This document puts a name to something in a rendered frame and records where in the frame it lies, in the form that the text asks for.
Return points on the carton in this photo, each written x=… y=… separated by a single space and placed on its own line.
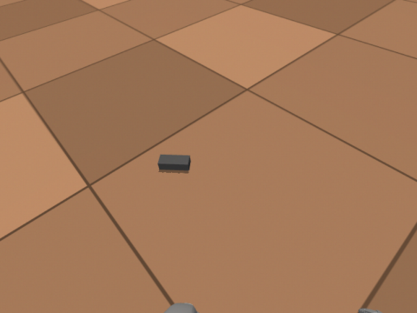
x=174 y=162

